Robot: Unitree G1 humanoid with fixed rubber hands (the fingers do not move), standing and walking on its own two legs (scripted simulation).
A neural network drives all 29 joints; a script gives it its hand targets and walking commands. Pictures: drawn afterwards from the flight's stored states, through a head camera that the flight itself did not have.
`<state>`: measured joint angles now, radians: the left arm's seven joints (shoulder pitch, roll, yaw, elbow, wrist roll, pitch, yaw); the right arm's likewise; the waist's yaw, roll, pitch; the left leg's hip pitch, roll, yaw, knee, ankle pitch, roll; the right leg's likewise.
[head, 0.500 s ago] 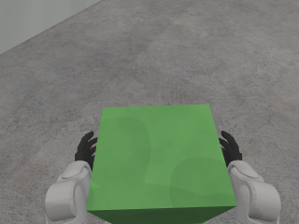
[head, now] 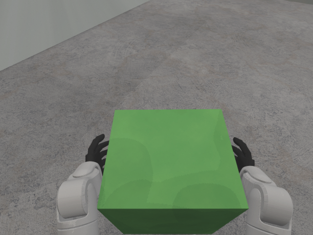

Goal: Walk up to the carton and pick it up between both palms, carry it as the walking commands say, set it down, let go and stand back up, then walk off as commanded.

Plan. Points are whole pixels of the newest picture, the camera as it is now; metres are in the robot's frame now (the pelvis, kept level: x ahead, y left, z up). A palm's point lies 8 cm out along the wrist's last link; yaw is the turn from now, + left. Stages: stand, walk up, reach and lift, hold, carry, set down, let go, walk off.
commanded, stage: carry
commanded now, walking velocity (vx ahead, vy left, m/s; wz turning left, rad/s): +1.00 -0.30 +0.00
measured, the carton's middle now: (167, 177) +0.26 +0.00 +0.03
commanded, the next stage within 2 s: none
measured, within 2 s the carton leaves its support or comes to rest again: neither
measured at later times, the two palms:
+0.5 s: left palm (158, 63) +0.73 +0.05 +0.07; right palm (242, 73) +0.70 -0.29 +0.07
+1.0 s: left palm (186, 18) +1.18 -0.09 +0.09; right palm (243, 20) +1.22 -0.43 +0.09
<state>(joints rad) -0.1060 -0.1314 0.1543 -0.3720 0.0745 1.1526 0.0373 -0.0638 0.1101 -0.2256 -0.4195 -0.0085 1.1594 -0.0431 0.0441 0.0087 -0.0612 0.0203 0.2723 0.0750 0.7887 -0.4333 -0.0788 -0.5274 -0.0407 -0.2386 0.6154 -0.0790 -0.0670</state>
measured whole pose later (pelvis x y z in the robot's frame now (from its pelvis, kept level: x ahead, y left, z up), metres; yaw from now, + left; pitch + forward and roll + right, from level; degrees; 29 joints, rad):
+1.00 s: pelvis +0.95 -0.28 +0.04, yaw +3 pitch +5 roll +0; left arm -0.06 -0.13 0.17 -0.39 0.04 1.13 0.06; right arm -0.07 0.13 -0.21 -0.40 0.00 1.12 -0.05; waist 0.05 0.02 -0.01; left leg -0.67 0.08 0.12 1.01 -0.36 -0.03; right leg -0.16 0.00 -0.21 0.36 -0.30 -0.06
